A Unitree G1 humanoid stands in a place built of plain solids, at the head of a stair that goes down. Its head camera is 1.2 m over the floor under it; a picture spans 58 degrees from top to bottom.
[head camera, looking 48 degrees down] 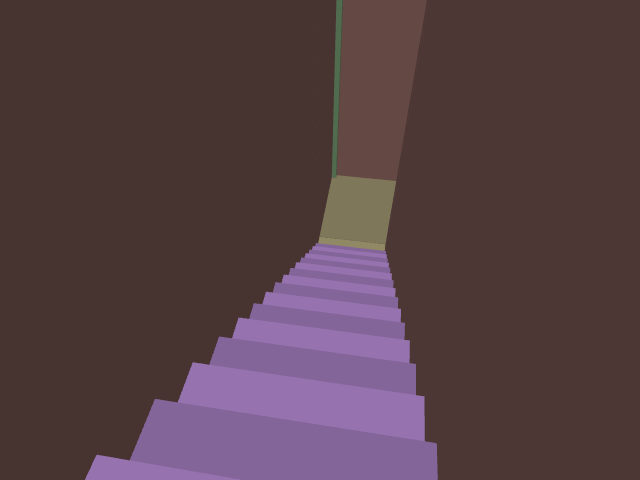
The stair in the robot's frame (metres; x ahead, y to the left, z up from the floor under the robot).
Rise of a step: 0.20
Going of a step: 0.23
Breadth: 0.91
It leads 9 degrees to the right of straight ahead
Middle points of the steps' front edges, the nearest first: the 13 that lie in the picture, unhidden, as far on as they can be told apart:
0.49 0.09 -0.20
0.72 0.06 -0.40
0.95 0.02 -0.60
1.18 -0.01 -0.80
1.41 -0.05 -1.00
1.63 -0.08 -1.21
1.86 -0.12 -1.41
2.09 -0.15 -1.61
2.31 -0.19 -1.81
2.54 -0.22 -2.01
2.77 -0.26 -2.21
3.00 -0.29 -2.42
3.22 -0.33 -2.62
